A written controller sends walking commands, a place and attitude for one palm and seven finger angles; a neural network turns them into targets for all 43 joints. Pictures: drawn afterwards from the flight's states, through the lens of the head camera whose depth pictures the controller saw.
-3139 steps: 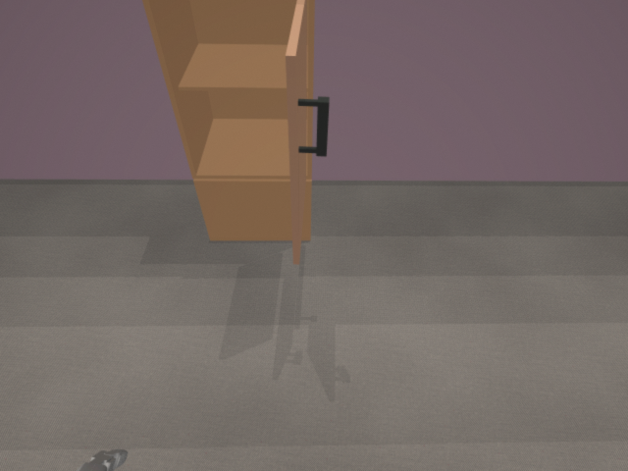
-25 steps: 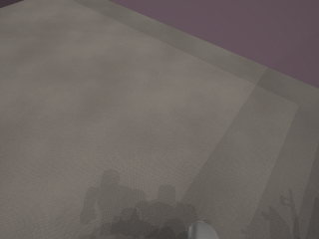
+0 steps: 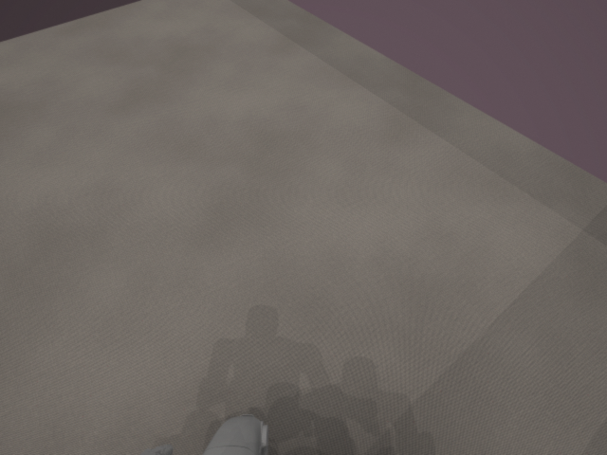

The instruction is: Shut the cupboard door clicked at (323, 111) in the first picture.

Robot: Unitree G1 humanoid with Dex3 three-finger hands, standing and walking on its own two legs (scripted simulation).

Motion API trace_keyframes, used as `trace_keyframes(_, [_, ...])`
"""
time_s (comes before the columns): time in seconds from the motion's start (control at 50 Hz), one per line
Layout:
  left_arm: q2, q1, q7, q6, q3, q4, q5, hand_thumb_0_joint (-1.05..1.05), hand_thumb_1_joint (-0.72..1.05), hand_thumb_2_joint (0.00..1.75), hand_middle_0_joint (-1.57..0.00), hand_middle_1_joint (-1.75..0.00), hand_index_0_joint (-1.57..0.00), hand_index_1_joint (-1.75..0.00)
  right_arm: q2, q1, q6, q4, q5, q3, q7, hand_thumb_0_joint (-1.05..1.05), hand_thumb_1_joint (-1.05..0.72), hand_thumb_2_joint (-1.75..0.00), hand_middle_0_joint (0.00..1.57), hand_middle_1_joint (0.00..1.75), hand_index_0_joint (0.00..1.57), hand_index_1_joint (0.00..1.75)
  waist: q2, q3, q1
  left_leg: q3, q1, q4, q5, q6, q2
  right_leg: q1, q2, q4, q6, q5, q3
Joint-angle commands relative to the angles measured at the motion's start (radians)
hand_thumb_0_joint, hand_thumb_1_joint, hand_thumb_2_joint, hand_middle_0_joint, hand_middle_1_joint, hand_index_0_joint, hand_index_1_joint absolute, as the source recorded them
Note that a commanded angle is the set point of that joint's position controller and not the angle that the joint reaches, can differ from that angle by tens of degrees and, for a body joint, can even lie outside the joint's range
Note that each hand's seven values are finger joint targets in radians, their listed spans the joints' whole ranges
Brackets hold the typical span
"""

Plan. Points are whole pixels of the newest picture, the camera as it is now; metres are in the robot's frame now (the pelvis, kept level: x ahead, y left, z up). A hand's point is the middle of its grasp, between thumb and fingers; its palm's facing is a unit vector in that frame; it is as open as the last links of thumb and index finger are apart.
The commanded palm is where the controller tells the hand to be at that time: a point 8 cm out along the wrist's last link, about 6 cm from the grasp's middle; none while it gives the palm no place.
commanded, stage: walk to a spot facing it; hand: left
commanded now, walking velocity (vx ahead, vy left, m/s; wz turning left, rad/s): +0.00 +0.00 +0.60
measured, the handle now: out of the picture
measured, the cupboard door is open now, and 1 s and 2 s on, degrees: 21 21 21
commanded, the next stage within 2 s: turn to face it in 0.04 s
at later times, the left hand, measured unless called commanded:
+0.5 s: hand out of the picture +0.11 +0.23 -0.18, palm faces +0.09 -0.98 -0.18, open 7.4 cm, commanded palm none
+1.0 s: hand (178, 388) +0.23 +0.22 -0.17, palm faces -0.25 -0.94 -0.22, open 7.4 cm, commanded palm none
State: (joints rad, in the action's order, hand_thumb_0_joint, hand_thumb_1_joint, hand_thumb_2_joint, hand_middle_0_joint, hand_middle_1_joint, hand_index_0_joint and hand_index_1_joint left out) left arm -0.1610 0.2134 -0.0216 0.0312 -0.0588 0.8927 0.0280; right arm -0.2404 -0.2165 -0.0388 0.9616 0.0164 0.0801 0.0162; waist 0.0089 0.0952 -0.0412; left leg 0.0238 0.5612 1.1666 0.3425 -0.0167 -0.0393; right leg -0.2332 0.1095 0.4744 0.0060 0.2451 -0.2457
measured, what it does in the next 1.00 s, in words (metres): walks ahead, turning right: left foot, then right foot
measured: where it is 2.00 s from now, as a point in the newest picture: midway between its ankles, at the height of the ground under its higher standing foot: outside the picture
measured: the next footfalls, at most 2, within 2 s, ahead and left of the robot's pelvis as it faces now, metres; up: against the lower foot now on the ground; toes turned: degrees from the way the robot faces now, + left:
left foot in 0.18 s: +0.14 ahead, +0.12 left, +0.00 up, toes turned +11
right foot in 0.64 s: +0.12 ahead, -0.09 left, +0.00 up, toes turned -12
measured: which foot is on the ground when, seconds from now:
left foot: up 0.00-0.16, down 0.18-0.66, up 0.68-1.00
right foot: down 0.00-0.18, up 0.20-0.62, down 0.64-1.00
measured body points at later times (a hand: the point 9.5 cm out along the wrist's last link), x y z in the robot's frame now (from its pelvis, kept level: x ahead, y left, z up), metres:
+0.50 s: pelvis +0.09 +0.05 +0.00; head +0.10 +0.06 +0.45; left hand +0.10 +0.29 -0.16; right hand +0.22 -0.16 -0.13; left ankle +0.10 +0.12 -0.74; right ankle +0.08 -0.11 -0.69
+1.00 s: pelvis +0.11 +0.04 -0.01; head +0.15 +0.04 +0.44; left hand +0.25 +0.27 -0.16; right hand +0.11 -0.24 -0.14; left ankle +0.15 +0.17 -0.72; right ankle +0.08 -0.09 -0.74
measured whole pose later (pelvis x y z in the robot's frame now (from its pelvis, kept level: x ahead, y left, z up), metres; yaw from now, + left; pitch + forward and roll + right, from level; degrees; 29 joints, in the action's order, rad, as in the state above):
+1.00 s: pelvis +0.11 +0.04 -0.01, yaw -18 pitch +1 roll +0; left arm -0.22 0.21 0.00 -0.05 -0.08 0.90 0.03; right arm -0.23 -0.17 -0.05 0.91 0.00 0.06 -0.03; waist -0.03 0.07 0.01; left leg 0.00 0.35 0.71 0.38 -0.06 -0.03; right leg -0.29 -0.04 0.53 0.00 0.25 0.10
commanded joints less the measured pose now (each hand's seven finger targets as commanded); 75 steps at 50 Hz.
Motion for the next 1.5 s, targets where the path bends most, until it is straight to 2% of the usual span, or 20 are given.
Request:
trace_keyframes(0.0, [-0.161, 0.053, -0.007, 0.015, -0.035, -0.04, 0.002, 0.0, 0.9, 0.9, -0.2, -0.3, -0.2, -0.3, 0.02, 0.01, 0.01, -0.09, 0.003, -0.018, 0.02, 0.0, -0.9, -0.9, 0.2, 0.3, 0.2, 0.3, -0.166, -0.118, 0.02, 0.033, -0.022, -0.211, -0.022, -0.01, -0.033, 0.113, 0.242, -0.122, 0.081, -0.523, 0.051])
trace_keyframes(0.08, [-0.218, 0.085, -0.003, -0.001, -0.047, -0.037, 0.002, 0.0, 0.9, 0.9, -0.2, -0.3, -0.2, -0.3, -0.011, 0.082, 0.021, -0.136, 0.001, -0.025, 0.023, 0.0, -0.9, -0.9, 0.2, 0.3, 0.2, 0.3, -0.173, -0.12, 0.055, 0.093, -0.093, -0.427, -0.015, 0.009, 0.004, 0.173, 0.276, -0.017, 0.079, -0.603, 0.043])
trace_keyframes(0.12, [-0.235, 0.079, -0.002, -0.006, -0.053, -0.04, -0.003, 0.0, 0.9, 0.9, -0.2, -0.3, -0.2, -0.3, -0.062, -0.007, 0.03, -0.123, 0.006, -0.013, 0.019, 0.0, -0.9, -0.9, 0.2, 0.3, 0.2, 0.3, -0.129, -0.171, 0.003, 0.091, -0.304, -0.612, -0.139, 0.024, 0.034, 0.112, 0.254, 0.153, 0.039, -0.55, 0.005])
trace_keyframes(0.14, [-0.204, 0.096, 0.0, -0.012, -0.041, -0.046, -0.011, 0.0, 0.9, 0.9, -0.2, -0.3, -0.2, -0.3, -0.131, -0.095, 0.043, -0.101, 0.014, 0.0, 0.014, 0.0, -0.9, -0.9, 0.2, 0.3, 0.2, 0.3, 0.057, -0.245, -0.035, -0.04, -0.527, -0.694, -0.424, 0.064, -0.066, -0.051, 0.175, 0.344, -0.014, -0.305, -0.014])
trace_keyframes(0.16, [-0.125, 0.117, 0.001, -0.02, -0.012, -0.069, -0.025, 0.0, 0.9, 0.9, -0.2, -0.3, -0.2, -0.3, -0.245, -0.159, 0.05, -0.092, 0.015, 0.022, -0.002, 0.0, -0.9, -0.9, 0.2, 0.3, 0.2, 0.3, 0.354, -0.299, -0.053, -0.406, -0.661, -0.743, -0.875, 0.214, -0.367, -0.303, 0.002, 0.583, -0.084, 0.441, 0.03])
trace_keyframes(0.2, [-0.132, 0.064, -0.016, -0.039, 0.0, -0.074, -0.016, 0.0, 0.9, 0.9, -0.2, -0.3, -0.2, -0.3, -0.207, -0.099, 0.04, -0.102, 0.008, -0.002, -0.029, 0.0, -0.9, -0.9, 0.2, 0.3, 0.2, 0.3, 0.137, -0.248, -0.026, -0.283, -0.513, -0.767, -0.717, 0.259, -0.377, -0.248, 0.011, 0.656, -0.039, 0.424, 0.206])
trace_keyframes(0.26, [-0.12, 0.088, -0.007, -0.049, 0.006, 0.014, -0.013, 0.0, 0.9, 0.9, -0.2, -0.3, -0.2, -0.3, -0.114, 0.034, 0.055, -0.113, 0.008, -0.038, -0.053, 0.0, -0.9, -0.9, 0.2, 0.3, 0.2, 0.3, 0.154, -0.163, 0.023, -0.174, -0.428, -0.804, -0.606, 0.204, -0.289, -0.223, 0.009, 0.589, -0.045, 0.259, 0.273])
trace_keyframes(0.58, [-0.092, 0.105, 0.034, -0.072, -0.039, -0.018, -0.001, 0.0, 0.9, 0.9, -0.2, -0.3, -0.2, -0.3, -0.123, 0.062, 0.018, -0.076, 0.005, 0.013, -0.047, 0.0, -0.9, -0.9, 0.2, 0.3, 0.2, 0.3, 0.1, -0.111, 0.063, 0.078, -0.378, -0.692, -0.306, 0.129, -0.309, -0.062, -0.081, 0.15, -0.028, 0.012, 0.146])
trace_keyframes(0.6, [-0.112, 0.137, 0.033, -0.066, -0.046, -0.011, 0.001, 0.0, 0.9, 0.9, -0.2, -0.3, -0.2, -0.3, -0.118, 0.072, 0.017, -0.082, 0.001, 0.015, -0.044, 0.0, -0.9, -0.9, 0.2, 0.3, 0.2, 0.3, 0.069, -0.117, 0.081, 0.116, -0.346, -0.61, -0.268, 0.091, -0.27, -0.008, -0.072, 0.062, -0.011, -0.097, 0.185])
trace_keyframes(0.64, [-0.253, 0.167, 0.019, -0.045, -0.067, -0.007, 0.013, 0.0, 0.9, 0.9, -0.2, -0.3, -0.2, -0.3, -0.02, 0.096, 0.013, -0.132, -0.01, 0.001, -0.037, 0.0, -0.9, -0.9, 0.2, 0.3, 0.2, 0.3, -0.316, -0.097, 0.108, 0.191, -0.057, -0.244, 0.262, -0.018, -0.031, 0.11, 0.229, -0.143, 0.158, -0.459, 0.64])
trace_keyframes(0.72, [-0.214, 0.073, -0.009, -0.051, -0.061, -0.032, -0.001, 0.0, 0.9, 0.9, -0.2, -0.3, -0.2, -0.3, -0.059, 0.117, 0.003, -0.134, -0.003, 0.001, -0.04, 0.0, -0.9, -0.9, 0.2, 0.3, 0.2, 0.3, -0.193, -0.104, 0.076, -0.042, 0.07, 0.015, 0.131, -0.03, -0.043, 0.131, 0.18, -0.139, 0.213, -0.377, 0.596])
trace_keyframes(0.96, [-0.249, -0.038, 0.014, -0.067, -0.067, -0.069, -0.004, 0.0, 0.9, 0.9, -0.2, -0.3, -0.2, -0.3, -0.062, -0.039, 0.03, -0.115, -0.014, -0.014, -0.053, 0.0, -0.9, -0.9, 0.2, 0.3, 0.2, 0.3, -0.157, -0.159, 0.015, -0.009, -0.31, -0.648, -0.054, -0.043, 0.025, -0.005, 0.05, -0.004, 0.124, -0.352, 0.572])
trace_keyframes(0.98, [-0.226, -0.055, 0.018, -0.073, -0.06, -0.08, -0.013, 0.0, 0.9, 0.9, -0.2, -0.3, -0.2, -0.3, -0.095, -0.074, 0.039, -0.103, -0.011, -0.009, -0.057, 0.0, -0.9, -0.9, 0.2, 0.3, 0.2, 0.3, -0.103, -0.164, -0.001, -0.022, -0.454, -0.767, -0.136, -0.035, -0.011, -0.118, -0.008, 0.049, 0.072, -0.244, 0.525])
trace_keyframes(1.02, [-0.15, -0.051, 0.029, -0.079, -0.042, -0.119, -0.02, 0.0, 0.9, 0.9, -0.2, -0.3, -0.2, -0.3, -0.247, -0.102, 0.042, -0.123, 0.01, 0.016, -0.062, 0.0, -0.9, -0.9, 0.2, 0.3, 0.2, 0.3, 0.319, -0.153, -0.006, -0.403, -0.504, -0.913, -0.253, 0.131, -0.413, -0.342, -0.181, 0.437, -0.031, 0.382, 0.281])
trace_keyframes(1.14, [-0.163, -0.071, 0.063, -0.099, -0.049, -0.1, -0.008, 0.0, 0.9, 0.9, -0.2, -0.3, -0.2, -0.3, -0.159, 0.02, 0.039, -0.159, 0.018, -0.012, -0.065, 0.0, -0.9, -0.9, 0.2, 0.3, 0.2, 0.3, 0.147, -0.071, 0.048, -0.095, -0.403, -0.839, -0.433, 0.147, -0.282, -0.311, -0.09, 0.651, -0.063, 0.218, 0.252])
trace_keyframes(1.3, [-0.138, -0.135, 0.066, -0.088, -0.03, -0.132, -0.009, 0.0, 0.9, 0.9, -0.2, -0.3, -0.2, -0.3, -0.183, -0.065, 0.034, -0.118, 0.015, 0.012, -0.049, 0.0, -0.9, -0.9, 0.2, 0.3, 0.2, 0.3, 0.207, -0.137, -0.001, 0.017, -0.498, -0.751, -0.538, 0.148, -0.317, -0.184, -0.096, 0.318, -0.05, 0.198, 0.162])
trace_keyframes(1.36, [-0.152, -0.063, 0.063, -0.077, -0.034, -0.11, -0.01, 0.0, 0.9, 0.9, -0.2, -0.3, -0.2, -0.3, -0.196, -0.031, 0.03, -0.122, 0.009, 0.021, -0.043, 0.0, -0.9, -0.9, 0.2, 0.3, 0.2, 0.3, 0.174, -0.165, 0.042, 0.067, -0.43, -0.636, -0.484, 0.089, -0.302, -0.006, -0.11, 0.07, -0.023, 0.031, 0.146])
trace_keyframes(1.38, [-0.189, 0.012, 0.059, -0.067, -0.043, -0.088, -0.007, 0.0, 0.9, 0.9, -0.2, -0.3, -0.2, -0.3, -0.188, -0.019, 0.03, -0.127, 0.001, 0.021, -0.039, 0.0, -0.9, -0.9, 0.2, 0.3, 0.2, 0.3, 0.091, -0.192, 0.079, 0.114, -0.356, -0.521, -0.388, 0.04, -0.257, 0.125, -0.086, -0.06, -0.006, -0.103, 0.181])
trace_keyframes(1.42, [-0.355, 0.111, 0.03, -0.051, -0.072, -0.051, -0.005, 0.0, 0.9, 0.9, -0.2, -0.3, -0.2, -0.3, -0.084, 0.061, 0.018, -0.201, -0.003, -0.006, -0.035, 0.0, -0.9, -0.9, 0.2, 0.3, 0.2, 0.3, -0.314, -0.164, 0.132, 0.118, 0.05, -0.11, 0.32, -0.054, -0.038, 0.271, 0.276, -0.115, 0.176, -0.661, 0.65])
trace_keyframes(1.48, [-0.288, -0.014, 0.009, -0.06, -0.061, -0.085, -0.007, 0.0, 0.9, 0.9, -0.2, -0.3, -0.2, -0.3, -0.107, 0.069, 0.0, -0.177, -0.003, -0.002, -0.044, 0.0, -0.9, -0.9, 0.2, 0.3, 0.2, 0.3, -0.272, -0.082, 0.074, -0.037, 0.104, 0.036, 0.157, -0.051, -0.081, 0.121, 0.195, -0.168, 0.2, -0.311, 0.592])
